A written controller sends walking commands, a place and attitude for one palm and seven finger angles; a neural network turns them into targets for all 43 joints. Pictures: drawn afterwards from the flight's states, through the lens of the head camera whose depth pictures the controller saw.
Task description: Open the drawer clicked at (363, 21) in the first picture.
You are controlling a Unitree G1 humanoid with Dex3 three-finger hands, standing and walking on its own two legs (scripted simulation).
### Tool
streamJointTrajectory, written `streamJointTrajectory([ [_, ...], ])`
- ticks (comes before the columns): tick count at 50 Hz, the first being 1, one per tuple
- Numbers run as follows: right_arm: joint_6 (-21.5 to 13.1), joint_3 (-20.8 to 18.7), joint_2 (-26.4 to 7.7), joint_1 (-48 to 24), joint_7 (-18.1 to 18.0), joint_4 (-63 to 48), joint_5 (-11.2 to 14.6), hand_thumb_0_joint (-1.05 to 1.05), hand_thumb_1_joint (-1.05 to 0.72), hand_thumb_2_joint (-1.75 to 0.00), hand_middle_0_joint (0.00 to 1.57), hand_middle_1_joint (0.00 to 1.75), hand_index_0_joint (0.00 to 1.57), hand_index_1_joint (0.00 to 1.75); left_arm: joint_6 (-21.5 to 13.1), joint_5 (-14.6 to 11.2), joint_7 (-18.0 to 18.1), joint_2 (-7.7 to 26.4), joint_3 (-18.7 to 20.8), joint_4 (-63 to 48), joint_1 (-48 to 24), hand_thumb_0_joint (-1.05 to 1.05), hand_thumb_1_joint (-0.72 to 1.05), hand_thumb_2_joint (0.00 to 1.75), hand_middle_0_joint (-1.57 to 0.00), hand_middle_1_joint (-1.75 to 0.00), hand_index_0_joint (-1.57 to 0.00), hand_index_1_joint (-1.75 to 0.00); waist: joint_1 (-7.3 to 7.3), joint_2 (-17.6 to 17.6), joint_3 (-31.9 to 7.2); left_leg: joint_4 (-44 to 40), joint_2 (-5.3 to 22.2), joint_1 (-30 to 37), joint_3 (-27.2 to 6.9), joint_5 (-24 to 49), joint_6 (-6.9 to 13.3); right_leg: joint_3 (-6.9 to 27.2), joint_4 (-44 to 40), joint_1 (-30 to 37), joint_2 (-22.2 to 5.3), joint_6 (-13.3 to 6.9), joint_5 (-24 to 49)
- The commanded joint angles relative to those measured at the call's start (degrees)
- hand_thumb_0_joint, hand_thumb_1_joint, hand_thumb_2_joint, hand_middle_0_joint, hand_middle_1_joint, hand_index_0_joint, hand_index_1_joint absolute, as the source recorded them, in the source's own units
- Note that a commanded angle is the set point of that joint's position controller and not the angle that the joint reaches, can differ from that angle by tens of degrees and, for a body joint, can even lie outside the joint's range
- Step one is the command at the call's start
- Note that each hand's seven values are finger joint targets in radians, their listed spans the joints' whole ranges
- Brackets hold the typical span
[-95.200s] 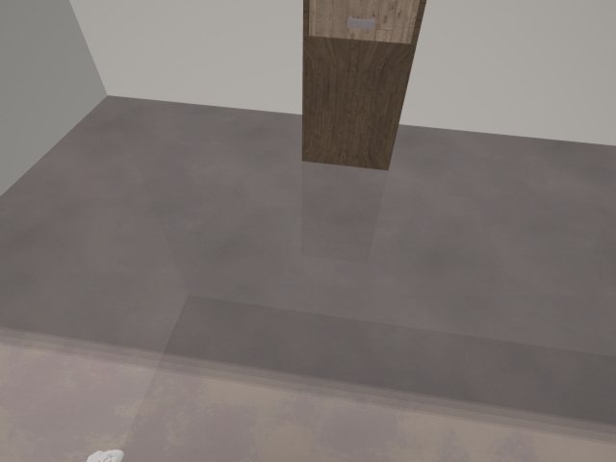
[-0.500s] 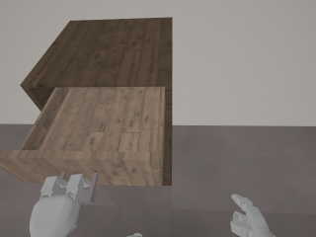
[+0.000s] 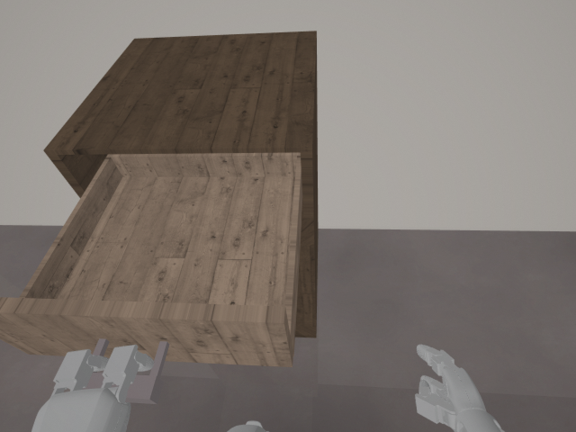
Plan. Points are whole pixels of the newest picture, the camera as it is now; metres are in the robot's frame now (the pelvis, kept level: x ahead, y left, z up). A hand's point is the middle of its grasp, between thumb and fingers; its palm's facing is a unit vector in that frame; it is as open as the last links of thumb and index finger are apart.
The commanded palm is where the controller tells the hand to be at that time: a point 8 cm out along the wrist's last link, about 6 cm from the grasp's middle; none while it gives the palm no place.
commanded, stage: open the thumb to release the handle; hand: left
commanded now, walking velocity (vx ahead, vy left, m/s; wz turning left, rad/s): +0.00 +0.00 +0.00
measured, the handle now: (124, 368) +0.19 +0.24 +0.02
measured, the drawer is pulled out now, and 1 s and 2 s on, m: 0.29 0.28 0.28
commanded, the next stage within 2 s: lift the hand off the handle in 0.56 s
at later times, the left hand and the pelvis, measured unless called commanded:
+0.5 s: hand (113, 426) +0.13 +0.23 +0.02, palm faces +0.03 -0.10 -0.99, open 11.3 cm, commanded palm +0.10 +0.24 +0.05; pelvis -0.01 -0.01 +0.00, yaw +2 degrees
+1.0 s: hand (115, 417) +0.14 +0.23 +0.02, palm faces +0.04 -0.10 -0.99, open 13.7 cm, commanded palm +0.11 +0.24 +0.06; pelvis -0.02 -0.01 +0.00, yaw +2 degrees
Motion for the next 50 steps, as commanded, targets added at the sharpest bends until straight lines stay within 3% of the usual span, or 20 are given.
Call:
streamJointTrajectory([
  [1, -2.7, -1.6, -4.7, -7.3, -0.3, -9.6, -0.4, 0.0, -0.9, -0.9, 0.2, 0.3, 0.2, 0.3, 1.0, -1.1, 0.3, 7.6, 7.5, -3.0, 12.7, 0.0, 0.9, 0.9, -0.4, -1.35, -0.4, -1.35, 1.91, -6.3, -2.8, -3.0, -4.4, 8.8, -1.7, 12.1, 2.5, 6.2, -12.0, -1.5, -0.8, 0.8, 22.0],
  [2, -2.8, -1.9, -4.8, -7.1, -0.5, -9.9, -0.1, 0.0, -0.9, -0.9, 0.2, 0.3, 0.2, 0.3, 0.9, -1.1, 0.2, 6.1, 5.8, -3.7, 12.6, 0.0, 0.9, 0.9, -0.4, -1.35, -0.4, -1.35, 1.37, -5.3, -2.0, -3.3, -4.1, 8.0, -1.8, 11.3, 2.8, 4.9, -11.8, -0.9, -0.8, 0.8, 22.2],
  [3, -2.1, -1.9, -6.0, -6.5, -0.6, -8.4, -1.0, 0.0, -0.9, -0.9, 0.2, 0.3, 0.2, 0.3, 0.8, 0.3, 0.9, 10.1, 7.7, -4.9, -4.0, 0.0, 0.9, 0.9, -0.4, -1.35, -0.4, -1.35, -1.98, -7.2, -1.2, -1.7, -4.2, 7.6, -2.4, 8.9, 2.7, 6.5, -12.0, -7.1, -1.4, 1.1, 17.0],
  [4, -2.5, -2.4, -5.4, -5.7, -1.3, -8.6, -1.0, 0.0, -0.9, -0.9, 0.2, 0.3, 0.2, 0.3, 0.4, 1.0, 1.5, 8.4, 8.0, -3.9, -2.6, 0.0, 0.83, 0.87, -0.4, -1.34, -0.4, -1.34, -0.72, -5.0, -1.4, -2.1, -4.0, 7.1, -2.3, 7.3, 3.0, 4.0, -12.0, -5.1, -1.1, 1.3, 15.6],
  [5, -2.9, -2.4, -5.7, -5.4, -1.3, -8.7, -1.0, 0.0, -0.9, -0.9, 0.2, 0.3, 0.2, 0.3, 0.5, 1.1, 1.8, 9.2, 8.1, -4.0, -3.2, 0.0, 0.76, 0.84, -0.39, -1.34, -0.39, -1.34, -0.99, -4.6, -2.1, -1.8, -4.2, 8.5, -2.2, 7.2, 2.9, 5.4, -12.5, -7.0, -1.1, 0.8, 13.8],
  [6, -3.0, -2.2, -5.4, -5.0, -1.2, -8.4, -1.1, 0.0, -0.9, -0.9, 0.2, 0.3, 0.2, 0.3, 0.4, 0.8, 1.9, 8.7, 9.0, -1.6, -0.2, 0.0, 0.69, 0.81, -0.38, -1.33, -0.38, -1.33, 0.04, -5.3, -4.2, -1.6, -4.2, 8.8, -2.0, 7.5, 2.8, 4.8, -12.0, -6.3, -1.2, 0.9, 13.6],
  [7, -3.0, -2.5, -5.5, -5.1, -1.5, -8.8, -0.6, 0.0, -0.9, -0.9, 0.2, 0.3, 0.2, 0.3, 0.6, 0.5, 1.6, 7.1, 7.0, -1.4, -0.2, 0.0, 0.62, 0.78, -0.38, -1.32, -0.38, -1.32, -0.65, -5.5, -2.7, -1.9, -4.1, 7.8, -2.1, 7.1, 3.0, 3.9, -11.8, -5.6, -1.0, 0.9, 15.1],
  [11, -2.6, -2.4, -5.4, -5.3, -1.8, -8.1, -0.4, 0.0, -0.9, -0.9, 0.2, 0.3, 0.2, 0.3, 1.5, -0.5, 1.6, 9.0, 8.9, -1.4, -1.4, 0.0, 0.34, 0.66, -0.36, -1.29, -0.36, -1.29, 0.05, -6.8, -6.6, -1.6, -4.3, 7.8, -1.7, 8.3, 2.8, 4.5, -11.6, -3.9, -1.4, 1.3, 16.5],
  [12, -2.5, -2.5, -5.1, -5.5, -2.4, -8.1, 0.2, 0.0, -0.9, -0.9, 0.2, 0.3, 0.2, 0.3, 2.0, -0.6, 1.5, 7.9, 7.8, -0.6, -1.2, 0.0, 0.27, 0.63, -0.35, -1.28, -0.35, -1.28, -0.11, -5.9, -4.3, -2.4, -4.2, 6.3, -1.8, 7.6, 3.1, 3.3, -11.7, -2.0, -1.2, 1.4, 17.6],
  [16, -2.3, -1.8, -5.1, -6.6, -3.1, -7.3, 0.3, 0.0, -0.9, -0.9, 0.2, 0.3, 0.2, 0.3, 3.7, -1.0, 1.2, 10.2, 9.4, 1.3, -3.0, 0.0, -0.01, 0.51, -0.33, -1.25, -0.33, -1.25, 0.54, -8.1, -5.1, -3.1, -4.4, 5.7, -1.5, 6.9, 2.9, 5.2, -13.6, 0.2, -1.7, 1.9, 16.7],
  [17, -2.4, -1.8, -4.9, -6.7, -3.5, -7.4, 0.9, 0.0, -0.9, -0.9, 0.2, 0.3, 0.2, 0.3, 4.0, -0.8, 0.9, 8.7, 7.2, 1.6, -3.9, 0.0, -0.08, 0.48, -0.33, -1.24, -0.33, -1.24, 0.0, -7.0, -2.8, -3.7, -4.3, 5.1, -1.6, 6.5, 3.1, 5.1, -14.2, 0.7, -1.6, 1.8, 17.1],
  [23, -2.7, -0.9, -5.0, -7.3, -4.2, -6.7, 1.0, 0.0, -0.9, -0.9, 0.2, 0.3, 0.2, 0.3, 4.9, -1.2, -1.1, 10.7, 7.8, 2.6, -7.0, 0.0, -0.5, 0.3, -0.3, -1.2, -0.3, -1.2, 0.3, -5.8, -1.6, -5.5, -4.3, 6.6, -1.6, 5.4, 2.9, 6.1, -17.2, 1.1, -2.0, 2.1, 12.3],
  [27, -3.2, -1.2, -4.8, -7.1, -4.1, -6.8, 1.3, 0.0, -0.9, -0.9, 0.2, 0.3, 0.2, 0.3, 4.1, -1.3, -2.0, 8.7, 5.9, 3.4, -5.3, 0.0, -0.5, 0.3, -0.3, -1.2, -0.3, -1.2, 0.16, -5.0, 0.1, -6.3, -4.1, 7.3, -1.7, 6.0, 3.1, 6.1, -17.5, 1.5, -1.8, 1.8, 14.0],
  [32, -3.4, -1.5, -5.0, -6.9, -4.0, -6.3, 1.1, 0.0, -0.9, -0.9, 0.2, 0.3, 0.2, 0.3, 2.6, -1.3, -2.2, 9.4, 7.0, 3.9, -6.4, 0.0, -0.5, 0.3, -0.3, -1.2, -0.3, -1.2, -0.05, -5.8, 0.5, -6.1, -4.2, 6.6, -1.8, 6.4, 3.1, 6.9, -17.8, 2.0, -2.0, 1.9, 15.6],
  [35, -3.6, -1.8, -5.1, -6.6, -3.7, -5.9, 1.0, 0.0, -0.9, -0.9, 0.2, 0.3, 0.2, 0.3, 2.1, -1.4, -2.0, 9.6, 8.0, 5.7, -5.9, 0.0, -0.5, 0.3, -0.3, -1.2, -0.3, -1.2, 0.0, -7.3, -0.7, -5.9, -4.0, 6.2, -1.9, 7.2, 3.0, 6.3, -17.0, 2.5, -2.0, 2.0, 18.3],
  [38, -3.6, -1.9, -5.4, -6.4, -3.4, -6.0, 0.5, 0.0, -0.9, -0.9, 0.2, 0.3, 0.2, 0.3, 1.5, -0.6, -1.4, 10.1, 8.0, 3.9, -7.4, 0.0, -0.5, 0.3, -0.3, -1.2, -0.3, -1.2, 0.25, -4.7, -3.0, -5.1, -4.2, 6.9, -1.6, 7.7, 3.0, 6.4, -16.1, 1.7, -2.1, 2.0, 18.2],
  [42, -3.5, -2.2, -5.4, -6.5, -3.7, -5.9, 0.9, 0.0, -0.9, -0.9, 0.2, 0.3, 0.2, 0.3, 2.1, -0.5, -1.0, 9.1, 6.7, 5.0, -9.9, 0.0, -0.5, 0.3, -0.3, -1.2, -0.3, -1.2, -0.76, -6.1, -1.2, -4.9, -4.1, 5.9, -1.8, 6.4, 3.1, 6.8, -16.9, 1.0, -2.0, 2.1, 16.6],
  [46, -3.5, -1.9, -5.5, -6.2, -3.8, -5.7, 0.7, 0.0, -0.9, -0.9, 0.2, 0.3, 0.2, 0.3, 2.8, -0.7, -1.0, 9.8, 7.4, 5.5, -10.6, 0.0, -0.5, 0.3, -0.3, -1.2, -0.3, -1.2, -0.28, -7.4, -4.1, -5.0, -4.1, 6.5, -1.7, 7.0, 3.1, 6.3, -16.5, 2.1, -2.2, 2.4, 17.4],
  [47, -3.6, -2.1, -5.3, -6.2, -4.1, -5.7, 1.2, 0.0, -0.9, -0.9, 0.2, 0.3, 0.2, 0.3, 3.0, -0.8, -1.1, 9.0, 6.4, 6.1, -10.6, 0.0, -0.5, 0.3, -0.3, -1.2, -0.3, -1.2, -0.66, -7.1, -2.6, -5.3, -4.1, 6.2, -1.8, 7.0, 3.2, 6.2, -16.6, 2.2, -1.9, 2.2, 18.2],
  [50, -3.6, -2.1, -5.4, -6.2, -4.1, -5.9, 1.2, 0.0, -0.9, -0.9, 0.2, 0.3, 0.2, 0.3, 3.3, -1.1, -1.3, 10.8, 8.0, 2.8, -10.0, 0.0, -0.5, 0.3, -0.3, -1.2, -0.3, -1.2, 0.14, -4.5, -5.4, -6.3, -4.0, 8.6, -1.8, 8.7, 3.1, 6.3, -16.7, 4.3, -1.8, 1.8, 20.1],
])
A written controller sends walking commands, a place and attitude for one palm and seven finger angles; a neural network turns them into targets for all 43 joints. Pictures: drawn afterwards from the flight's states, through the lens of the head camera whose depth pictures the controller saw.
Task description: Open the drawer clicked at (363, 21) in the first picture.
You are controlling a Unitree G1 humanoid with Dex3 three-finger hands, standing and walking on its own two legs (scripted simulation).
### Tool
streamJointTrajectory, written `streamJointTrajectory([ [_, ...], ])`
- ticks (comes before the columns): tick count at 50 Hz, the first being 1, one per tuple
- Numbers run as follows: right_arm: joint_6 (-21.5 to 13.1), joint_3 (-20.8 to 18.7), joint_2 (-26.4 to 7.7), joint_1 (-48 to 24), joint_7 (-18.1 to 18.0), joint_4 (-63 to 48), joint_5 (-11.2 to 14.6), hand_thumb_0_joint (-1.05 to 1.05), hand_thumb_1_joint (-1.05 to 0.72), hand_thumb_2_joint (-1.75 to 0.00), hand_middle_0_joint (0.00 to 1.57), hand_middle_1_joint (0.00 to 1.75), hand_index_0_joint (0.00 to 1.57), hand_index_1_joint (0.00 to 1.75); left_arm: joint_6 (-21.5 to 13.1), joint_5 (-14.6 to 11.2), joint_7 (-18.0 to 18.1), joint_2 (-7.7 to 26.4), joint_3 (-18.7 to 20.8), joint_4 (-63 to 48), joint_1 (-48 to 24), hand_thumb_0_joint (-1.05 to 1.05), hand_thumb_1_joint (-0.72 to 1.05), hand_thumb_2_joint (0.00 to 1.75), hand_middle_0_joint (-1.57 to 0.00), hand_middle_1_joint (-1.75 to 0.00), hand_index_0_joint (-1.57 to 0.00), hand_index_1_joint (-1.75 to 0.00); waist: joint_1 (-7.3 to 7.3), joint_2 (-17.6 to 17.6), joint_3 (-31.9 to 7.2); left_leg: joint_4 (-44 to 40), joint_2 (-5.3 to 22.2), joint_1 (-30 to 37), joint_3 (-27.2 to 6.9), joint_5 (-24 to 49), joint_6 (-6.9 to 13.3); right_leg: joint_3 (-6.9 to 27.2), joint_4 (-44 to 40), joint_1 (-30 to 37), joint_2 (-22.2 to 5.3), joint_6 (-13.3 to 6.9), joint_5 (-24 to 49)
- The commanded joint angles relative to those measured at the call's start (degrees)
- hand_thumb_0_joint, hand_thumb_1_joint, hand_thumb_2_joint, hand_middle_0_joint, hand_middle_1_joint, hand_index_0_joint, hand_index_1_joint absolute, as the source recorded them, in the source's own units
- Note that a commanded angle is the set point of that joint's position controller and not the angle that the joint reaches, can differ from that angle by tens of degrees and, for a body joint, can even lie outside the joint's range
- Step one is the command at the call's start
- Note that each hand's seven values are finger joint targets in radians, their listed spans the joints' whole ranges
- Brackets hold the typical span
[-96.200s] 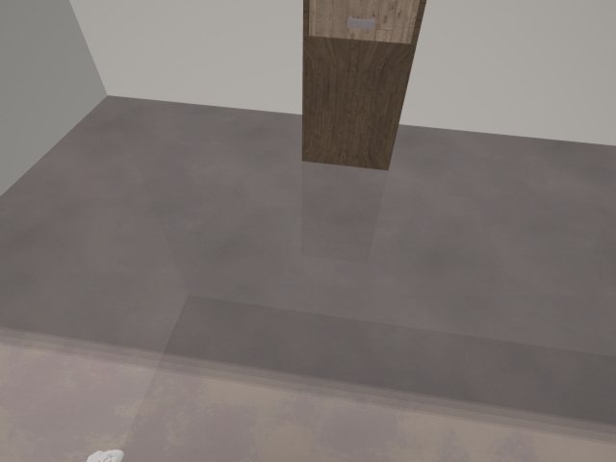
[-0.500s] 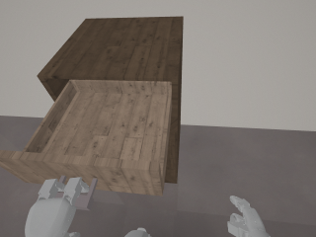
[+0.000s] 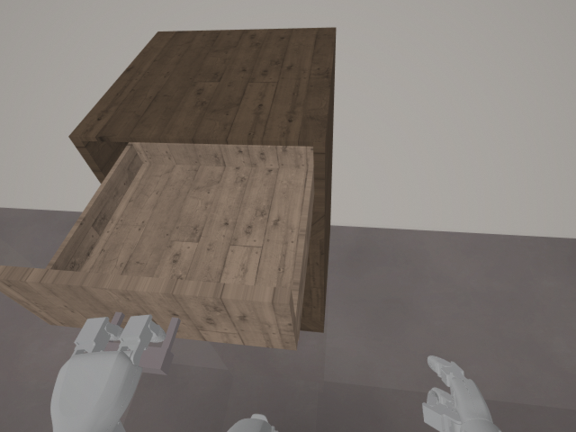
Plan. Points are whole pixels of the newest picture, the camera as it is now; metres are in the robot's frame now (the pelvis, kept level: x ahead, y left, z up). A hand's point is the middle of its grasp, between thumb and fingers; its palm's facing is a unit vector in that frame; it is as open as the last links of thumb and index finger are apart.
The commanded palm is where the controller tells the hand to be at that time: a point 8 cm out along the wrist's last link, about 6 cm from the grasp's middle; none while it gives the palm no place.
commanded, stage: lift the hand off the handle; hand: left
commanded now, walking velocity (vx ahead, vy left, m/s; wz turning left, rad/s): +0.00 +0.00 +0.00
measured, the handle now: (138, 340) +0.22 +0.24 +0.01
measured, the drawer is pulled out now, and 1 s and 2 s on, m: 0.28 0.28 0.28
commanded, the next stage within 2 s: draw the hand back to the body in 1.26 s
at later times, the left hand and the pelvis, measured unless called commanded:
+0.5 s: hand (98, 375) +0.16 +0.25 +0.06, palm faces +0.01 -0.14 -0.99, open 13.8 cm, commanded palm +0.13 +0.24 +0.13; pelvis +0.02 +0.02 +0.02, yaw -2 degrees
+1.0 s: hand (64, 347) +0.17 +0.26 +0.13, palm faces +0.08 -0.18 -0.98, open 13.8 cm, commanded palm +0.14 +0.25 +0.20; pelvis +0.02 +0.05 +0.03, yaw -2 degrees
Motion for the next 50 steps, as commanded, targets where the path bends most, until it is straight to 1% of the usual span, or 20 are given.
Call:
streamJointTrajectory([
  [1, -2.7, -1.2, -5.1, -6.5, -0.4, -9.7, 0.1, 0.0, -0.9, -0.9, 0.2, 0.3, 0.2, 0.3, 3.7, -1.3, -1.4, 11.0, 9.1, -5.8, 2.5, 0.0, -0.5, 0.3, -0.3, -1.2, -0.3, -1.2, -0.71, -4.9, -8.0, -4.3, -3.5, 10.0, 1.4, 6.8, 3.2, 8.8, -14.3, 3.9, -2.1, 2.9, 18.8],
  [2, -2.8, -1.4, -4.8, -6.6, -0.5, -10.0, 0.3, 0.0, -0.9, -0.9, 0.2, 0.3, 0.2, 0.3, 3.9, -1.7, -1.6, 9.1, 7.1, -6.9, 3.5, 0.0, -0.5, 0.3, -0.3, -1.2, -0.3, -1.2, -1.25, -4.6, -6.1, -4.7, -3.6, 10.3, 1.3, 6.7, 3.4, 8.8, -14.8, 4.1, -1.8, 2.7, 19.2],
  [6, -2.9, -1.0, -4.9, -7.1, -0.2, -10.4, -0.2, 0.0, -0.9, -0.9, 0.2, 0.3, 0.2, 0.3, 3.5, -2.6, -2.4, 11.4, 9.3, -11.3, 4.1, 0.0, -0.5, 0.3, -0.3, -1.2, -0.3, -1.2, -0.91, -4.9, -6.0, -5.6, -3.5, 12.9, 1.2, 7.6, 3.4, 9.4, -16.8, 4.9, -2.2, 2.8, 18.8],
  [7, -3.1, -1.1, -4.7, -6.9, -0.3, -10.5, 0.0, 0.0, -0.9, -0.9, 0.2, 0.3, 0.2, 0.3, 3.3, -2.9, -2.7, 9.7, 7.4, -12.0, 3.7, 0.0, -0.5, 0.3, -0.3, -1.2, -0.3, -1.2, -1.61, -4.2, -3.7, -6.3, -3.3, 13.1, 1.0, 7.2, 3.5, 8.7, -17.0, 4.6, -2.1, 2.6, 18.5],
  [10, -3.5, -1.3, -4.8, -7.1, -0.1, -10.6, -0.2, 0.0, -0.9, -0.9, 0.2, 0.3, 0.2, 0.3, 2.2, -3.8, -2.8, 11.7, 10.5, -14.1, 6.7, 0.0, -0.5, 0.3, -0.3, -1.2, -0.3, -1.2, -0.77, -3.6, -4.3, -7.0, -3.1, 15.3, 0.9, 9.1, 3.5, 9.2, -17.8, 5.7, -2.1, 2.3, 20.6],
  [12, -3.7, -1.4, -4.9, -7.1, 0.3, -10.9, -0.3, 0.0, -0.9, -0.9, 0.2, 0.3, 0.2, 0.3, 1.6, -4.0, -3.1, 10.1, 8.7, -15.9, 6.9, 0.0, -0.5, 0.3, -0.3, -1.2, -0.3, -1.2, -1.33, -2.7, -2.5, -7.5, -3.0, 15.9, 1.0, 8.7, 3.6, 8.8, -18.1, 5.0, -2.2, 2.4, 20.1],
  [13, -3.8, -1.4, -5.2, -6.8, 0.7, -11.2, -0.6, 0.0, -0.9, -0.9, 0.2, 0.3, 0.2, 0.3, 1.2, -4.1, -3.1, 11.6, 10.1, -17.3, 6.5, 0.0, -0.5, 0.3, -0.3, -1.2, -0.3, -1.2, -1.11, -3.0, -3.9, -7.1, -3.1, 17.4, 1.0, 9.2, 3.5, 9.0, -18.5, 4.2, -2.2, 2.4, 19.0],
  [16, -4.0, -1.6, -5.4, -6.4, 1.3, -11.4, -0.8, 0.0, -0.9, -0.9, 0.2, 0.3, 0.2, 0.3, 1.3, -4.5, -3.2, 10.6, 9.4, -19.0, 8.4, 0.0, -0.5, 0.3, -0.3, -1.2, -0.3, -1.2, -1.22, -2.6, -4.0, -7.7, -2.8, 19.7, 0.9, 10.3, 3.4, 8.6, -18.6, 3.3, -2.0, 2.1, 18.7],
  [17, -4.1, -1.7, -5.5, -6.7, 1.3, -11.6, -0.4, 0.0, -0.9, -0.9, 0.2, 0.3, 0.2, 0.3, 1.5, -4.9, -3.5, 8.6, 7.3, -19.6, 9.0, 0.0, -0.5, 0.3, -0.3, -1.2, -0.3, -1.2, -1.61, -1.0, -2.1, -8.7, -2.4, 19.4, 0.7, 9.9, 3.6, 7.3, -18.4, 4.0, -1.9, 2.1, 18.9],
  [18, -4.2, -1.7, -5.7, -6.4, 1.7, -11.7, -0.7, 0.0, -0.9, -0.9, 0.2, 0.3, 0.2, 0.3, 1.5, -4.8, -3.7, 10.2, 8.3, -20.7, 8.0, 0.0, -0.5, 0.3, -0.3, -1.2, -0.3, -1.2, -1.51, -2.7, -3.5, -8.4, -2.4, 20.7, 0.8, 10.6, 3.5, 7.7, -18.7, 2.9, -2.0, 2.2, 18.3],
  [24, -4.1, -1.6, -5.8, -6.8, 1.7, -12.6, 0.0, 0.0, -0.9, -0.9, 0.2, 0.3, 0.2, 0.3, 3.1, -5.7, -5.1, 10.6, 9.1, -23.6, 13.2, 0.0, -0.5, 0.3, -0.3, -1.2, -0.3, -1.2, -0.35, -3.6, -3.4, -10.5, -1.6, 21.6, 1.1, 13.6, 3.5, 6.4, -18.7, 7.1, -2.0, 2.5, 23.3],
  [27, -4.0, -1.3, -6.0, -7.0, 2.0, -13.0, 0.4, 0.0, -0.9, -0.9, 0.2, 0.3, 0.2, 0.3, 4.1, -6.1, -6.1, 9.8, 7.5, -26.6, 10.9, 0.0, -0.5, 0.3, -0.3, -1.2, -0.3, -1.2, -1.04, -2.0, -2.3, -11.5, -1.0, 23.4, 0.7, 13.7, 3.3, 6.0, -19.3, 5.8, -2.0, 2.4, 20.2],
  [36, -4.0, -0.1, -6.0, -6.8, 3.3, -15.0, 1.0, 0.0, -0.9, -0.9, 0.2, 0.3, 0.2, 0.3, 7.1, -6.6, -9.2, 11.3, 7.4, -33.5, 15.0, 0.0, -0.5, 0.3, -0.3, -1.2, -0.3, -1.2, 0.49, -2.7, -3.0, -13.0, 0.5, 27.3, -0.1, 20.9, 2.8, 4.9, -20.0, 6.6, -1.5, 2.6, 21.1],
  [38, -3.9, 0.0, -6.1, -6.7, 3.4, -15.7, 1.3, 0.0, -0.9, -0.9, 0.2, 0.3, 0.2, 0.3, 7.6, -6.7, -9.8, 11.0, 6.5, -35.7, 15.0, 0.0, -0.5, 0.3, -0.3, -1.2, -0.3, -1.2, 0.77, -0.8, -3.2, -13.7, 1.0, 28.2, -0.1, 22.1, 2.8, 4.4, -20.4, 7.2, -1.5, 2.7, 20.6],
  [41, -3.7, 0.4, -6.2, -6.8, 3.5, -16.2, 1.4, 0.0, -0.9, -0.9, 0.2, 0.3, 0.2, 0.3, 8.9, -6.9, -11.0, 11.3, 6.3, -38.6, 13.4, 0.0, -0.5, 0.3, -0.3, -1.2, -0.3, -1.2, 0.61, -0.5, -2.7, -14.6, 1.5, 29.3, -0.8, 21.4, 2.6, 4.1, -21.1, 6.9, -1.6, 2.7, 18.2],
  [42, -3.8, 0.3, -6.1, -6.7, 3.2, -16.4, 2.0, 0.0, -0.9, -0.9, 0.2, 0.3, 0.2, 0.3, 9.3, -7.6, -11.4, 9.5, 4.5, -39.1, 13.1, 0.0, -0.5, 0.3, -0.3, -1.2, -0.3, -1.2, -0.28, -0.4, -1.6, -15.0, 2.1, 29.3, -1.0, 20.7, 2.9, 3.6, -21.4, 7.3, -2.0, 3.0, 17.0],
  [45, -4.1, 0.6, -6.2, -7.5, 2.9, -17.1, 2.5, 0.0, -0.9, -0.9, 0.2, 0.3, 0.2, 0.3, 10.3, -8.2, -12.8, 10.5, 5.2, -41.5, 12.5, 0.0, -0.5, 0.3, -0.3, -1.2, -0.3, -1.2, 0.4, 0.5, -1.3, -15.9, 2.0, 30.0, -1.3, 19.2, 2.7, 4.5, -22.9, 8.0, -1.7, 2.6, 15.8],
  [46, -3.9, 0.9, -6.2, -6.2, 3.3, -16.8, 1.8, 0.0, -0.9, -0.9, 0.2, 0.3, 0.2, 0.3, 10.3, -7.2, -13.4, 11.8, 5.3, -41.6, 10.4, 0.0, -0.5, 0.3, -0.3, -1.2, -0.3, -1.2, 0.38, -0.7, -2.4, -15.8, 1.9, 30.9, -1.5, 18.8, 2.8, 3.6, -22.7, 6.9, -1.8, 2.8, 14.5],
  [47, -3.9, 0.8, -6.0, -6.7, 2.8, -16.5, 2.5, 0.0, -0.9, -0.9, 0.2, 0.3, 0.2, 0.3, 10.5, -7.7, -13.8, 10.6, 4.4, -41.2, 9.8, 0.0, -0.5, 0.3, -0.3, -1.2, -0.3, -1.2, -0.08, -1.8, -0.3, -16.7, 2.1, 29.7, -1.1, 17.4, 2.8, 3.1, -23.2, 8.3, -2.0, 3.0, 14.7],
  [50, -4.0, 1.1, -6.1, -8.2, 2.5, -17.4, 3.2, 0.0, -0.9, -0.9, 0.2, 0.3, 0.2, 0.3, 11.6, -8.1, -14.9, 11.8, 6.3, -42.7, 10.4, 0.0, -0.5, 0.3, -0.3, -1.2, -0.3, -1.2, 1.03, 1.1, -0.3, -18.1, 2.2, 30.1, -1.4, 17.4, 2.5, 3.7, -24.0, 10.5, -1.8, 2.6, 14.9],
])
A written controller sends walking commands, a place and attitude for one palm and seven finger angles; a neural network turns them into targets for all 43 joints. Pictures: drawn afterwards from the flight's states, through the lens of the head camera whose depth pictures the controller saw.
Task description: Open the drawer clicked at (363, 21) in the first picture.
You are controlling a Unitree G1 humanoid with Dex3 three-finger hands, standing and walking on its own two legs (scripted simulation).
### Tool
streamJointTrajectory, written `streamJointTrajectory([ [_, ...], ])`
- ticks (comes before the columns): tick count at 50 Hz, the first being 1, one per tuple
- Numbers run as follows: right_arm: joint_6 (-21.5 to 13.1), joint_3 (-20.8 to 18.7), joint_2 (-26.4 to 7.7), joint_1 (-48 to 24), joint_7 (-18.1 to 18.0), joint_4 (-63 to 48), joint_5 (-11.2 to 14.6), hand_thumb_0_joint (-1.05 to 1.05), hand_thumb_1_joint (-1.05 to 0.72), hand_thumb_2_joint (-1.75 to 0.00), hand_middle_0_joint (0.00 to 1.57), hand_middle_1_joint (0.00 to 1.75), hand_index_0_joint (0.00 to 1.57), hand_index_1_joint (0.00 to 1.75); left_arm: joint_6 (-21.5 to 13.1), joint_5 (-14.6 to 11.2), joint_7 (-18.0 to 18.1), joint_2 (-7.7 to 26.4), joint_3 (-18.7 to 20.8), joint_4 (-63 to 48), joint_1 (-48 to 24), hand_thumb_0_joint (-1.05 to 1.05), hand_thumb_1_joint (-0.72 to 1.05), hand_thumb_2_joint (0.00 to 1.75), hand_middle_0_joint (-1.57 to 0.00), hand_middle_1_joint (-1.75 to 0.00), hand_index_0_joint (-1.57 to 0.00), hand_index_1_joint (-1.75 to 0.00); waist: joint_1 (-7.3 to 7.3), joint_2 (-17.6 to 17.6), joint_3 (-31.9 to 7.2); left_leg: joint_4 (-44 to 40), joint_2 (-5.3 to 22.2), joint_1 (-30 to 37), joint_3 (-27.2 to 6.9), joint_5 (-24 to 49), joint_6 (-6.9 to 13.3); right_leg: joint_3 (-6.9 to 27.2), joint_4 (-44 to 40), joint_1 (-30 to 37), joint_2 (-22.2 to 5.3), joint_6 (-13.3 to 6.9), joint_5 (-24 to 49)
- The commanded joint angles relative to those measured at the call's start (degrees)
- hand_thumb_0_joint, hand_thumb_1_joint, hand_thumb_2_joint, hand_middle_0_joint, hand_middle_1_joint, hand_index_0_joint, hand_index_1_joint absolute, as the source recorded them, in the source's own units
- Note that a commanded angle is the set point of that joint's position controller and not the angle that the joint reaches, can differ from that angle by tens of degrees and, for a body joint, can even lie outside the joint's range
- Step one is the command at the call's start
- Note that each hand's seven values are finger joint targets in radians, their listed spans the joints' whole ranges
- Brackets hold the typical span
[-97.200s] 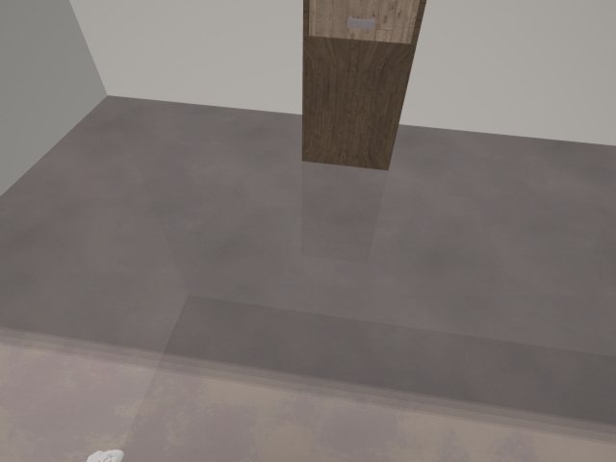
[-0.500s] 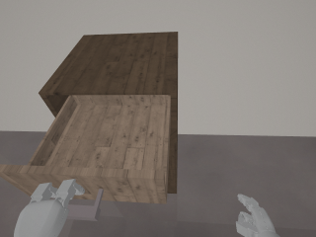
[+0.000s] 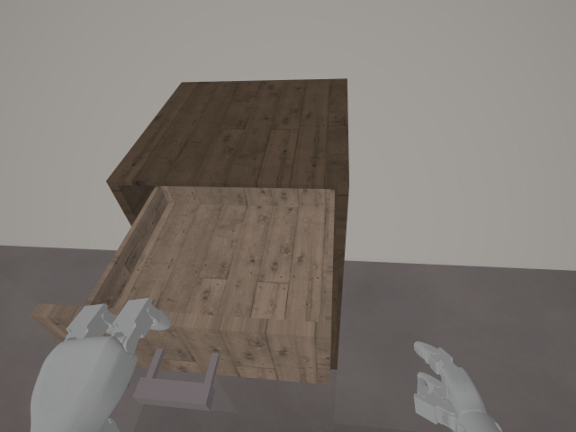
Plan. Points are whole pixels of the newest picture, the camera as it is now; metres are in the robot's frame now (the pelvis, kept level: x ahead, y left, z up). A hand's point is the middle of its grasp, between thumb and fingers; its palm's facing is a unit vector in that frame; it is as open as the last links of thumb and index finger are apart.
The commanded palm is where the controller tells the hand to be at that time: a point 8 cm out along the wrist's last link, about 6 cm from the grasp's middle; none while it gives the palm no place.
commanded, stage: lift the hand off the handle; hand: left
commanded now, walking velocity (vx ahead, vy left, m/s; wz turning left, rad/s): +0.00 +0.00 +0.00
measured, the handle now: (180, 376) +0.19 +0.20 -0.02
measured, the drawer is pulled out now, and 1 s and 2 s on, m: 0.28 0.28 0.28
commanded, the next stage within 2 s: draw the hand back to the body in 0.26 s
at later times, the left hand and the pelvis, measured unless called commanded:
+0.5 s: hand (115, 380) +0.14 +0.20 +0.12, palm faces +0.08 -0.16 -0.98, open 13.8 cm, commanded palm +0.10 +0.21 +0.19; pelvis -0.02 -0.01 +0.01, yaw +1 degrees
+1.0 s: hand (95, 365) +0.14 +0.22 +0.13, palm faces +0.08 -0.28 -0.96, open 13.8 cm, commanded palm +0.11 +0.23 +0.19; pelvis -0.01 -0.01 +0.02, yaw +1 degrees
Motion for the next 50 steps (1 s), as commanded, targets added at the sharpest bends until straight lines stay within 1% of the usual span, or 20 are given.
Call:
streamJointTrajectory([
  [1, -3.0, -1.1, -5.0, -8.9, -0.5, -10.4, 0.6, 0.0, -0.9, -0.9, 0.2, 0.3, 0.2, 0.3, 1.0, 0.2, 0.4, 8.5, 7.0, -14.3, -2.2, 0.0, -0.5, 0.3, -0.3, -1.2, -0.3, -1.2, 0.06, -1.8, -2.8, -7.3, 3.0, 14.3, -4.8, 16.5, -0.7, -1.1, -8.4, -7.7, -0.9, -1.8, 9.1],
  [5, -2.9, -1.1, -5.1, -11.3, -1.0, -10.7, 1.8, 0.0, -0.9, -0.9, 0.2, 0.3, 0.2, 0.3, 2.5, -1.7, -1.6, 8.4, 7.5, -15.6, -2.4, 0.0, -0.5, 0.3, -0.3, -1.2, -0.3, -1.2, -0.1, -1.9, -0.4, -9.5, 3.6, 13.9, -4.8, 15.7, -0.9, -1.0, -10.1, -4.4, -1.0, -1.6, 10.0],
  [8, -2.5, -0.9, -5.0, -10.3, -1.0, -10.2, 1.2, 0.0, -0.9, -0.9, 0.2, 0.3, 0.2, 0.3, 2.5, -1.3, -3.3, 8.5, 6.2, -16.7, -5.6, 0.0, -0.5, 0.3, -0.3, -1.2, -0.3, -1.2, 0.23, -1.3, -0.4, -11.0, 3.1, 14.7, -4.6, 15.4, -0.6, -2.4, -11.0, -3.4, -0.7, -1.4, 9.6],
  [10, -2.9, -0.8, -5.0, -11.8, -1.0, -10.6, 2.2, 0.0, -0.9, -0.9, 0.2, 0.3, 0.2, 0.3, 3.3, -2.4, -3.9, 8.3, 7.9, -14.8, -1.3, 0.0, -0.5, 0.3, -0.3, -1.2, -0.3, -1.2, 0.37, -2.9, 0.6, -11.5, 3.8, 14.8, -4.9, 15.0, -1.0, -1.3, -11.7, -2.2, -0.7, -1.4, 9.5],
  [12, -2.4, -0.8, -5.0, -11.0, -0.6, -9.9, 2.0, 0.0, -0.9, -0.9, 0.2, 0.3, 0.2, 0.3, 3.0, -2.3, -5.0, 6.6, 5.0, -14.3, -3.7, 0.0, -0.5, 0.3, -0.3, -1.2, -0.3, -1.2, -0.56, -4.3, 3.1, -12.5, 3.6, 14.1, -4.5, 13.4, -1.0, -2.2, -12.2, -3.1, -0.9, -1.0, 8.3],
  [15, -2.8, -0.7, -5.3, -12.3, -1.2, -10.3, 1.9, 0.0, -0.9, -0.9, 0.2, 0.3, 0.2, 0.3, 2.8, -1.7, -4.8, 9.1, 7.5, -15.4, -5.1, 0.0, -0.5, 0.3, -0.3, -1.2, -0.3, -1.2, 0.17, -2.9, 1.5, -12.7, 3.2, 14.9, -4.3, 12.0, -0.9, -0.4, -13.4, -1.4, -0.6, -1.4, 8.2],
  [18, -2.6, -0.9, -4.9, -10.6, -1.2, -9.5, 0.9, 0.0, -0.9, -0.9, 0.2, 0.3, 0.2, 0.3, 1.4, -0.7, -4.8, 7.7, 6.0, -14.2, -6.4, 0.0, -0.5, 0.3, -0.3, -1.2, -0.3, -1.2, 0.35, -3.1, 1.7, -12.6, 2.5, 15.9, -3.7, 12.0, -0.6, -1.5, -14.1, -2.3, -0.6, -1.5, 7.4],
  [21, -3.0, -0.7, -4.9, -10.8, -1.7, -8.8, 0.8, 0.0, -0.9, -0.9, 0.2, 0.3, 0.2, 0.3, 1.0, -0.1, -4.1, 10.8, 9.1, -14.6, -10.0, 0.0, -0.5, 0.3, -0.3, -1.2, -0.3, -1.2, 0.43, -1.8, 0.5, -12.6, 2.3, 16.9, -3.8, 10.6, -0.7, -0.5, -14.7, -2.1, -0.8, -1.8, 5.9],
  [25, -3.3, -0.8, -5.0, -13.3, -2.4, -8.3, 1.5, 0.0, -0.9, -0.9, 0.2, 0.3, 0.2, 0.3, 0.8, -1.9, -4.3, 10.9, 10.8, -11.9, -9.2, 0.0, -0.5, 0.3, -0.3, -1.2, -0.3, -1.2, 0.02, -2.4, 3.0, -13.1, 2.0, 17.7, -4.2, 10.3, -0.9, 1.2, -16.7, -1.4, -0.9, -1.8, 6.4],
  [26, -3.2, -0.7, -4.9, -11.7, -2.3, -7.7, 0.9, 0.0, -0.9, -0.9, 0.2, 0.3, 0.2, 0.3, 0.4, -1.7, -4.7, 10.5, 9.9, -12.0, -10.3, 0.0, -0.5, 0.3, -0.3, -1.2, -0.3, -1.2, 0.24, -1.6, 1.2, -13.2, 1.5, 18.2, -3.7, 11.8, -0.6, -0.2, -16.4, -0.5, -1.1, -1.7, 7.7],
  [31, -3.6, -0.7, -5.2, -12.3, -2.9, -7.1, 0.9, 0.0, -0.9, -0.9, 0.2, 0.3, 0.2, 0.3, 0.0, -3.4, -6.4, 11.5, 10.9, -9.9, -11.1, 0.0, -0.5, 0.3, -0.3, -1.2, -0.3, -1.2, -0.1, -3.2, 3.7, -14.1, 1.1, 18.0, -3.6, 11.2, -0.6, -0.1, -18.1, -0.1, -1.4, -1.2, 7.7],
  [35, -4.0, -0.9, -5.8, -13.6, -3.6, -7.3, 1.5, 0.0, -0.9, -0.9, 0.2, 0.3, 0.2, 0.3, -0.6, -4.6, -6.3, 14.1, 14.6, -10.2, -9.6, 0.0, -0.5, 0.3, -0.3, -1.2, -0.3, -1.2, -0.11, -3.3, 3.3, -13.8, 1.2, 18.8, -3.8, 12.0, -0.9, 2.0, -18.9, 0.8, -1.5, -1.3, 9.5],
  [36, -3.8, -0.8, -5.7, -11.9, -3.6, -7.0, 0.7, 0.0, -0.9, -0.9, 0.2, 0.3, 0.2, 0.3, -1.3, -4.2, -6.4, 14.3, 14.5, -10.3, -9.9, 0.0, -0.5, 0.3, -0.3, -1.2, -0.3, -1.2, 0.3, -3.8, 1.5, -13.5, 0.7, 19.2, -3.4, 13.5, -0.5, 0.5, -18.6, 1.7, -1.8, -1.1, 11.1],
  [40, -3.8, -1.4, -6.2, -13.5, -3.9, -6.8, 1.3, 0.0, -0.9, -0.9, 0.2, 0.3, 0.2, 0.3, -1.7, -6.1, -5.9, 15.3, 17.9, -9.2, -7.3, 0.0, -0.5, 0.3, -0.3, -1.2, -0.3, -1.2, -0.03, -4.0, 2.7, -13.0, 0.7, 19.2, -3.6, 14.5, -0.9, 2.2, -18.6, 2.0, -1.7, -1.1, 14.7],
  [43, -3.5, -1.8, -6.5, -11.8, -4.0, -6.3, 0.5, 0.0, -0.9, -0.9, 0.2, 0.3, 0.2, 0.3, -3.1, -6.1, -6.0, 15.2, 17.1, -9.5, -8.3, 0.0, -0.5, 0.3, -0.3, -1.2, -0.3, -1.2, -0.02, -3.0, 1.8, -12.5, 0.4, 19.7, -3.0, 16.3, -0.6, 0.4, -18.1, 1.4, -2.0, -0.6, 16.3],
  [45, -4.0, -2.0, -6.8, -13.2, -4.3, -6.8, 1.3, 0.0, -0.9, -0.9, 0.2, 0.3, 0.2, 0.3, -2.9, -7.4, -5.3, 16.0, 19.3, -10.1, -6.2, 0.0, -0.5, 0.3, -0.3, -1.2, -0.3, -1.2, -0.1, -2.7, 0.8, -12.1, 0.6, 19.7, -3.4, 16.3, -0.9, 2.4, -17.8, 2.3, -1.9, -0.9, 18.1],
  [46, -3.6, -1.7, -6.5, -11.5, -4.1, -6.7, 0.6, 0.0, -0.9, -0.9, 0.2, 0.3, 0.2, 0.3, -3.1, -6.5, -5.6, 15.7, 18.4, -10.0, -6.1, 0.0, -0.5, 0.3, -0.3, -1.2, -0.3, -1.2, 0.34, -3.0, -0.5, -12.1, 0.3, 19.8, -3.2, 17.4, -0.6, 0.3, -17.3, 2.5, -2.0, -0.7, 17.9],
  [48, -3.1, -2.3, -6.9, -11.6, -4.1, -6.1, 0.5, 0.0, -0.9, -0.9, 0.2, 0.3, 0.2, 0.3, -3.4, -6.6, -5.8, 15.6, 18.2, -8.7, -6.5, 0.0, -0.5, 0.3, -0.3, -1.2, -0.3, -1.2, -0.1, -4.9, 1.5, -11.8, 0.4, 19.3, -3.1, 17.8, -0.5, 0.3, -17.4, 1.0, -1.9, -0.4, 18.8],
  [49, -8.0, -1.9, -1.7, -7.4, -5.5, -7.6, 1.7, 0.0, -0.9, -0.9, 0.2, 0.3, 0.2, 0.3, -6.1, -48.2, -6.8, -9.4, 11.5, -9.4, -7.9, 0.0, -0.47, 0.32, -0.3, -1.18, -0.3, -1.18, -6.62, -7.2, 6.3, -14.5, 2.3, 24.5, -3.5, 13.9, 0.4, -2.3, -16.9, 3.6, -1.3, -1.0, 16.7],
  [50, -11.1, -1.8, -2.9, -7.7, -6.6, -6.3, 1.7, 0.0, -0.9, -0.9, 0.2, 0.3, 0.2, 0.3, -8.0, -49.2, -6.5, -4.0, 14.0, -8.1, -7.1, 0.0, -0.43, 0.33, -0.29, -1.15, -0.29, -1.15, -5.17, -9.4, 5.7, -16.1, 3.1, 24.2, -4.8, 12.1, 0.0, -1.9, -16.7, 3.2, -0.7, -1.3, 12.0],
])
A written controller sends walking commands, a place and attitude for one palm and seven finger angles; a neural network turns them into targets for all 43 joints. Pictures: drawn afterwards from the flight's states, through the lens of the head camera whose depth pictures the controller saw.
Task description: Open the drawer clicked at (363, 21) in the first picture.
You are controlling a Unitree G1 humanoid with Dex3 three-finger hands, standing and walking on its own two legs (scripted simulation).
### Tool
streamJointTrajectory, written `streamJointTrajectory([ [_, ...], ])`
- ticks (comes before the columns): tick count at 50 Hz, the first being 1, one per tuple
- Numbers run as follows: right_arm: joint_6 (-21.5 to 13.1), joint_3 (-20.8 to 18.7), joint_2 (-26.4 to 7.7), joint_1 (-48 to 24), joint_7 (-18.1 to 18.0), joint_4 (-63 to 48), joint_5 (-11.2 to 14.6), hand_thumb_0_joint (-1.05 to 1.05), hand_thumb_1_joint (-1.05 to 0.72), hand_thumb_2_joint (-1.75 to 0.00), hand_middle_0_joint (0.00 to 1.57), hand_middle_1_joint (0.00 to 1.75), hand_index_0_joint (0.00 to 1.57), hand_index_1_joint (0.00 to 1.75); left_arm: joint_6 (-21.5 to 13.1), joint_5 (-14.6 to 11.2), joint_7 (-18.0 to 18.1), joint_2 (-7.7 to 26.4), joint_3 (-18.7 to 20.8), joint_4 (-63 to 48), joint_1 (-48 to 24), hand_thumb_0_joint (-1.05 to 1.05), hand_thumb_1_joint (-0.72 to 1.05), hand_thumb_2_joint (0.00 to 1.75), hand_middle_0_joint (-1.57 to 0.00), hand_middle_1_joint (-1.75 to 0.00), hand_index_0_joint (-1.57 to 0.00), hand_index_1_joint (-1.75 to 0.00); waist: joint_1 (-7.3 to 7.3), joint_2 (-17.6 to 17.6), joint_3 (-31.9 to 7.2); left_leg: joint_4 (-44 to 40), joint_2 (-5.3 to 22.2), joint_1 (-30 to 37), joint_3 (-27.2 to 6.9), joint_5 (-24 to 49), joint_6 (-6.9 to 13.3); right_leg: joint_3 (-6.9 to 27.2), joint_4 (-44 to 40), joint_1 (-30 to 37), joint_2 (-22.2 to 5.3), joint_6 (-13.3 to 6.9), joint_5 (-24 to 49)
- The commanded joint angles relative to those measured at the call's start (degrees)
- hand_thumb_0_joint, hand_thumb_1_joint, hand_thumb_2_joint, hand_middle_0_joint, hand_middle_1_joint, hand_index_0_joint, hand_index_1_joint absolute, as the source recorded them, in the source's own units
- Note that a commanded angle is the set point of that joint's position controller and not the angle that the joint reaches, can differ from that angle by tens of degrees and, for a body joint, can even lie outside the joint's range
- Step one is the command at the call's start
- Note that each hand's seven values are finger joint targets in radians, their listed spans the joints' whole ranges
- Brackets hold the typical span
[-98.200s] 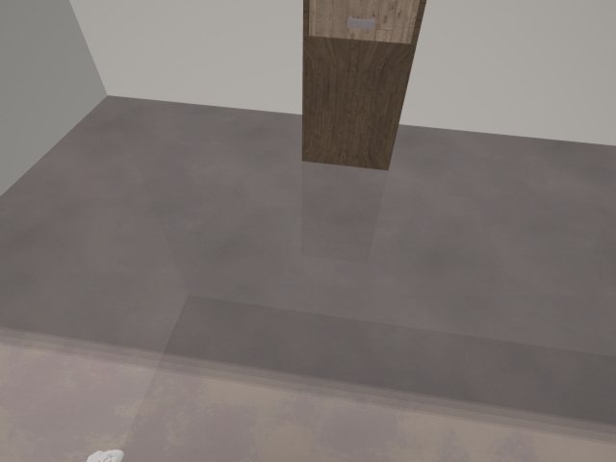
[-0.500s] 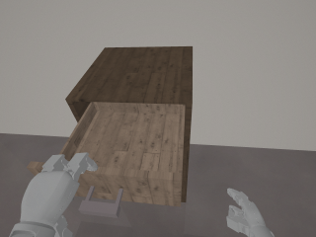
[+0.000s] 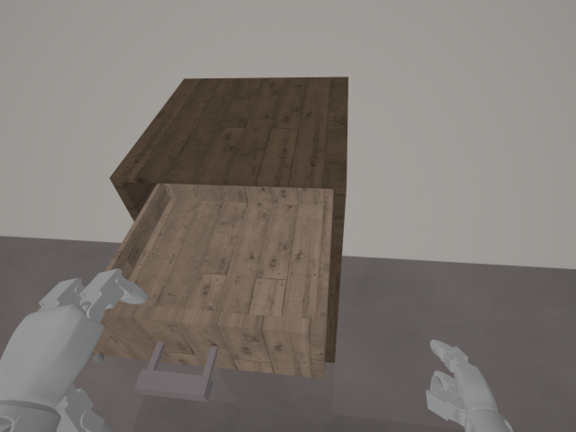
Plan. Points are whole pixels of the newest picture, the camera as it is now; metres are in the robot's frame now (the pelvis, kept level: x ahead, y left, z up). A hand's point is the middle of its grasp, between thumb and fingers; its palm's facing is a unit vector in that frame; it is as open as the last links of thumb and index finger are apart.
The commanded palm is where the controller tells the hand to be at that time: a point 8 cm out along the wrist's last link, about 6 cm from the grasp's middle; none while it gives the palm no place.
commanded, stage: draw the hand back to the body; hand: left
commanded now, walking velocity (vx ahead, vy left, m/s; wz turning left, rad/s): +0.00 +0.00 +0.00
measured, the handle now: (180, 368) +0.21 +0.21 -0.04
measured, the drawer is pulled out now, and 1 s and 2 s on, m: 0.28 0.28 0.28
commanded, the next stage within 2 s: step back with the hand held close in 0.96 s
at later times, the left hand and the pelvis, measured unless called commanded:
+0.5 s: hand (117, 303) +0.20 +0.22 +0.16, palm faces +0.33 -0.85 -0.42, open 10.9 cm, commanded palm +0.15 +0.27 +0.18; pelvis +0.02 -0.01 +0.01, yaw +0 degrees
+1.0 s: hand (116, 304) +0.20 +0.21 +0.16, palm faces +0.39 -0.83 -0.41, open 7.5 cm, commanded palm +0.14 +0.26 +0.18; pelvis +0.02 -0.02 +0.01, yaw +1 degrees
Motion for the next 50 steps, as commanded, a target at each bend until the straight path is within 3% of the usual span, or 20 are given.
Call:
streamJointTrajectory([
  [1, -10.8, -0.9, -2.0, -4.3, -3.7, -9.0, 0.3, 0.0, -0.9, -0.9, 0.2, 0.3, 0.2, 0.3, -6.2, -35.7, 2.3, -5.8, 6.8, -9.1, -1.2, 0.0, -0.4, 0.34, -0.29, -1.13, -0.29, -1.13, -2.88, -10.5, -2.3, -6.7, 2.6, 14.5, -2.9, 7.5, 1.0, -1.4, -6.8, -6.1, -1.7, -0.1, 7.0],
  [3, -13.2, -0.6, -2.3, -4.4, -5.1, -8.4, -0.4, 0.0, -0.9, -0.9, 0.2, 0.3, 0.2, 0.3, -8.5, -36.9, 3.5, -1.7, 9.3, -16.2, -6.0, 0.0, -0.32, 0.37, -0.29, -1.09, -0.29, -1.09, -2.06, -6.2, -4.7, -7.2, 1.6, 14.5, -2.4, 9.3, 0.8, -0.5, -7.5, -3.4, -2.7, 0.0, 9.3],
  [5, -15.1, -0.3, -1.7, -5.2, -5.8, -6.7, -0.5, 0.0, -0.9, -0.9, 0.2, 0.3, 0.2, 0.3, -8.3, -37.5, 4.3, -0.9, 10.3, -16.2, -6.1, 0.0, -0.26, 0.4, -0.28, -1.04, -0.28, -1.04, -1.71, -1.5, -1.8, -7.9, 1.7, 12.7, -2.5, 9.8, 0.1, 0.6, -8.3, -3.0, -3.1, -0.4, 9.2],
  [7, -15.7, 0.1, -1.1, -4.7, -5.5, -6.1, -0.5, 0.0, -0.9, -0.9, 0.2, 0.3, 0.2, 0.3, -8.6, -38.1, 3.9, -3.5, 8.8, -13.5, -5.5, 0.0, -0.18, 0.43, -0.28, -1.0, -0.28, -1.0, -2.11, -1.3, 0.3, -8.6, 1.7, 12.0, -2.8, 9.9, -0.2, 0.0, -8.9, -3.1, -3.3, -0.7, 9.5],
  [9, -16.0, 0.0, -1.3, -4.5, -5.2, -5.6, -0.5, 0.0, -0.9, -0.9, 0.2, 0.3, 0.2, 0.3, -8.9, -38.4, 3.4, -3.6, 9.2, -13.2, -6.1, 0.0, -0.12, 0.47, -0.27, -0.95, -0.27, -0.95, -1.99, 0.5, -0.1, -8.7, 1.8, 12.6, -2.8, 11.7, -0.4, -0.2, -8.9, -2.4, -3.3, -0.8, 11.2],
  [12, -16.0, -0.3, -1.5, -4.7, -4.5, -5.0, -0.6, 0.0, -0.9, -0.9, 0.2, 0.3, 0.2, 0.3, -8.8, -38.9, 2.5, -5.1, 8.9, -11.6, -4.9, 0.0, -0.01, 0.51, -0.26, -0.88, -0.26, -0.88, -1.98, -1.2, -0.8, -8.9, 2.1, 12.9, -3.0, 15.1, -0.5, -0.7, -8.6, -0.9, -3.0, -0.8, 14.5],
  [18, -14.5, -1.1, -2.2, -5.1, -4.0, -4.1, -0.6, 0.0, -0.9, -0.9, 0.2, 0.3, 0.2, 0.3, -8.1, -39.4, 1.7, -4.0, 11.3, -10.4, -3.6, 0.0, 0.2, 0.6, -0.25, -0.75, -0.25, -0.75, -1.7, -4.8, -3.5, -8.4, 2.2, 14.2, -2.6, 19.8, -0.4, -1.2, -8.6, 0.3, -2.7, -0.3, 19.8],
  [19, -14.3, -1.2, -2.1, -5.2, -4.1, -4.7, -0.5, 0.0, -0.9, -0.9, 0.2, 0.3, 0.2, 0.3, -7.9, -39.7, 1.8, -3.6, 11.3, -11.7, -4.3, 0.0, 0.23, 0.62, -0.25, -0.73, -0.25, -0.73, -1.89, -4.7, -4.0, -8.5, 2.3, 14.2, -2.6, 19.6, -0.5, -0.9, -8.4, 0.8, -3.1, -0.3, 19.8],
  [20, -14.4, -1.2, -2.1, -5.6, -4.2, -4.5, -0.4, 0.0, -0.9, -0.9, 0.2, 0.3, 0.2, 0.3, -7.9, -39.4, 2.0, -2.6, 12.3, -12.4, -5.6, 0.0, 0.27, 0.63, -0.25, -0.7, -0.25, -0.7, -1.87, -2.3, -4.2, -8.5, 1.9, 14.7, -2.3, 19.8, -0.6, -0.6, -9.0, 0.8, -3.0, -0.4, 19.7],
  [23, -13.7, -1.4, -2.1, -5.1, -4.4, -3.9, -0.6, 0.0, -0.9, -0.9, 0.2, 0.3, 0.2, 0.3, -7.8, -39.5, 2.2, -2.4, 13.7, -10.0, -4.4, 0.0, 0.37, 0.68, -0.24, -0.64, -0.24, -0.64, -1.67, -5.0, -4.9, -8.1, 1.7, 15.2, -2.1, 21.4, -0.4, -1.1, -8.9, 1.2, -3.0, -0.2, 22.3],
  [25, -13.3, -1.5, -2.0, -5.7, -4.6, -4.0, -0.4, 0.0, -0.9, -0.9, 0.2, 0.3, 0.2, 0.3, -7.4, -39.7, 2.2, -2.2, 13.9, -10.4, -6.3, 0.0, 0.44, 0.7, -0.23, -0.59, -0.23, -0.59, -1.99, -3.7, -4.1, -8.2, 1.6, 15.3, -1.8, 20.9, -0.4, -0.5, -9.6, 0.9, -3.2, -0.2, 22.4],
  [27, -12.9, -1.6, -2.2, -5.2, -4.7, -4.0, -0.3, 0.0, -0.9, -0.9, 0.2, 0.3, 0.2, 0.3, -7.3, -39.9, 2.3, -2.5, 13.8, -8.7, -6.8, 0.0, 0.51, 0.74, -0.23, -0.55, -0.23, -0.55, -2.23, -5.4, -3.6, -8.4, 1.6, 15.4, -1.8, 20.2, -0.3, -0.7, -9.6, 0.8, -3.3, 0.0, 22.3],
  [31, -12.4, -1.7, -2.5, -5.5, -4.9, -3.5, -0.4, 0.0, -0.9, -0.9, 0.2, 0.3, 0.2, 0.3, -7.3, -39.9, 2.5, -1.7, 14.7, -7.0, -9.3, 0.0, 0.65, 0.8, -0.22, -0.46, -0.22, -0.46, -2.14, -3.1, -2.4, -8.6, 1.1, 15.8, -1.4, 17.9, -0.1, -0.5, -11.0, -0.3, -3.2, 0.1, 20.4],
  [33, -12.3, -1.7, -2.7, -5.4, -4.9, -3.7, -0.4, 0.0, -0.9, -0.9, 0.2, 0.3, 0.2, 0.3, -7.3, -40.2, 2.5, -1.6, 15.0, -6.3, -9.4, 0.0, 0.73, 0.82, -0.21, -0.41, -0.21, -0.41, -1.94, -4.9, -2.8, -9.0, 1.1, 15.7, -1.6, 18.0, -0.1, -0.6, -10.8, 0.4, -3.2, 0.1, 20.4],
  [36, -12.3, -1.6, -2.7, -5.5, -4.7, -3.6, -0.5, 0.0, -0.9, -0.9, 0.2, 0.3, 0.2, 0.3, -7.4, -40.0, 2.4, -2.2, 14.0, -6.7, -9.3, 0.0, 0.83, 0.87, -0.21, -0.34, -0.21, -0.34, -2.02, -2.6, -2.9, -8.9, 1.0, 16.3, -1.4, 18.6, -0.1, -0.3, -11.2, 0.5, -3.2, 0.0, 21.1],
  [38, -12.3, -1.8, -2.7, -5.8, -4.6, -3.9, -0.4, 0.0, -0.9, -0.9, 0.2, 0.3, 0.2, 0.3, -7.4, -40.1, 2.4, -1.8, 14.4, -6.9, -9.2, 0.0, 0.9, 0.9, -0.2, -0.3, -0.2, -0.3, -1.76, -4.0, -3.2, -9.0, 1.0, 16.3, -1.4, 18.8, -0.1, -0.3, -11.0, 0.7, -3.2, 0.1, 21.4],
  [39, -12.2, -1.7, -2.4, -5.8, -4.6, -4.3, -0.3, 0.0, -0.9, -0.9, 0.2, 0.3, 0.2, 0.3, -7.2, -40.4, 2.3, -2.1, 14.1, -7.1, -9.2, 0.0, 0.9, 0.9, -0.2, -0.3, -0.2, -0.3, -1.9, -4.9, -2.7, -9.2, 1.2, 15.7, -1.6, 18.6, -0.1, -0.2, -10.7, 1.0, -3.4, 0.2, 21.4],
  [45, -12.1, -1.7, -2.4, -6.3, -4.7, -4.2, -0.3, 0.0, -0.9, -0.9, 0.2, 0.3, 0.2, 0.3, -7.3, -40.4, 2.2, -1.4, 14.6, -7.1, -10.3, 0.0, 0.9, 0.9, -0.2, -0.3, -0.2, -0.3, -1.88, -3.0, -1.6, -9.4, 1.0, 15.8, -1.3, 17.1, -0.2, 0.4, -12.1, 0.2, -3.4, 0.1, 19.8],
  [47, -12.0, -1.7, -2.3, -6.1, -4.8, -4.4, -0.3, 0.0, -0.9, -0.9, 0.2, 0.3, 0.2, 0.3, -7.6, -40.5, 2.1, -1.8, 14.4, -6.5, -9.9, 0.0, 0.9, 0.9, -0.2, -0.3, -0.2, -0.3, -2.04, -5.5, -1.7, -9.6, 1.1, 15.9, -1.4, 15.9, 0.0, 0.4, -12.2, 0.1, -3.4, 0.3, 18.6],
  [50, -12.2, -1.8, -2.4, -6.6, -4.8, -4.2, -0.3, 0.0, -0.9, -0.9, 0.2, 0.3, 0.2, 0.3, -7.8, -40.4, 2.1, -1.4, 14.7, -7.3, -10.6, 0.0, 0.9, 0.9, -0.2, -0.3, -0.2, -0.3, -1.96, -2.9, -1.7, -9.4, 0.9, 16.0, -1.1, 15.8, 0.0, 0.8, -12.8, -0.2, -3.5, 0.3, 18.5],
])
